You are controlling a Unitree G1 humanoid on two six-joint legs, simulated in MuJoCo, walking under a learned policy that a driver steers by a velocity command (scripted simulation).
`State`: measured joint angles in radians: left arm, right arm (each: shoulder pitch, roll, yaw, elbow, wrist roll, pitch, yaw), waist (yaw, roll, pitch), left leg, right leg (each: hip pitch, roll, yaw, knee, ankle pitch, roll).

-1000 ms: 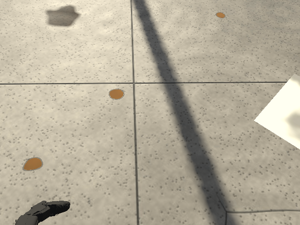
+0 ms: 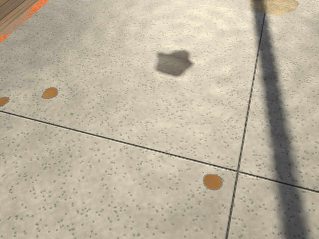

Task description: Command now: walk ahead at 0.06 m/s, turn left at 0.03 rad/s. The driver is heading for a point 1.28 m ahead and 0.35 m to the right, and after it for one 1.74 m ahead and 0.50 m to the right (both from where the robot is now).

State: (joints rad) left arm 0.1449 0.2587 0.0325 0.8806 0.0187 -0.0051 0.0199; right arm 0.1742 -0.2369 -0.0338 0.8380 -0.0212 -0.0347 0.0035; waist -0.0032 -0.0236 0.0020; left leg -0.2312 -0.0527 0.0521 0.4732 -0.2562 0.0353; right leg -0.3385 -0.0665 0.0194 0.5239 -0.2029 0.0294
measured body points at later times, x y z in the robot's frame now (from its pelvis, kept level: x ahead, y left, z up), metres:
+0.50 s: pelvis +0.03 -0.02 +0.00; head +0.05 -0.01 +0.45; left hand +0.14 +0.24 -0.13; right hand +0.10 -0.28 -0.14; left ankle +0.00 +0.10 -0.73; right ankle +0.05 -0.13 -0.73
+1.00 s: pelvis +0.16 -0.04 +0.01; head +0.18 -0.05 +0.46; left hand +0.10 +0.20 -0.13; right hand +0.31 -0.30 -0.12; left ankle +0.27 +0.12 -0.67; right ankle +0.07 -0.13 -0.73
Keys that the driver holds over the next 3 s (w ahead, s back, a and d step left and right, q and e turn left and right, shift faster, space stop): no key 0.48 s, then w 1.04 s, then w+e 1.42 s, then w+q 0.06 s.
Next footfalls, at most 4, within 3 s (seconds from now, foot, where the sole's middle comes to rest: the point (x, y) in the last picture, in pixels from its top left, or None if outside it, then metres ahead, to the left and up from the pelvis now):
1.20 left None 0.46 0.10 -0.77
1.76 right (197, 181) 0.78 -0.14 -0.77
2.26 left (167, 128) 1.10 -0.01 -0.77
2.78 right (234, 114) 1.20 -0.38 -0.77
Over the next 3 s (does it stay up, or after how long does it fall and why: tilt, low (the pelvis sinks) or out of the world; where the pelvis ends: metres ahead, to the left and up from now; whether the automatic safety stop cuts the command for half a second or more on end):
stays up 1.21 -0.29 0.01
